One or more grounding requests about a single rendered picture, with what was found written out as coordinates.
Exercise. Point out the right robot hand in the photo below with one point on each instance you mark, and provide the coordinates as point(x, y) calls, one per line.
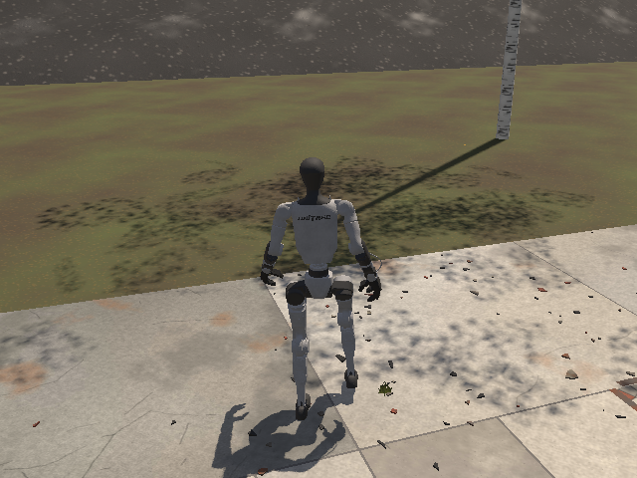
point(373, 286)

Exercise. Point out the left robot forearm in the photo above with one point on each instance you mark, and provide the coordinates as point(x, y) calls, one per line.
point(269, 261)

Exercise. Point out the right robot upper arm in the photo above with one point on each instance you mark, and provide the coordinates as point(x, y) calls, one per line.
point(346, 209)

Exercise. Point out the right robot thigh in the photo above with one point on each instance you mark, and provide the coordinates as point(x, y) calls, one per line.
point(342, 288)

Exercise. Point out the humanoid robot torso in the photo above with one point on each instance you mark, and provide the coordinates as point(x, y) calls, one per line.
point(315, 228)

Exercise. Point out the left robot hand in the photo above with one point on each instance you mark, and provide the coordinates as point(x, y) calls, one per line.
point(266, 280)

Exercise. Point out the left robot upper arm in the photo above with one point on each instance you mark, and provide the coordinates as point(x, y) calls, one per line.
point(283, 212)

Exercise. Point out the right robot forearm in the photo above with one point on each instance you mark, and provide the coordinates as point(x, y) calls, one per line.
point(366, 264)

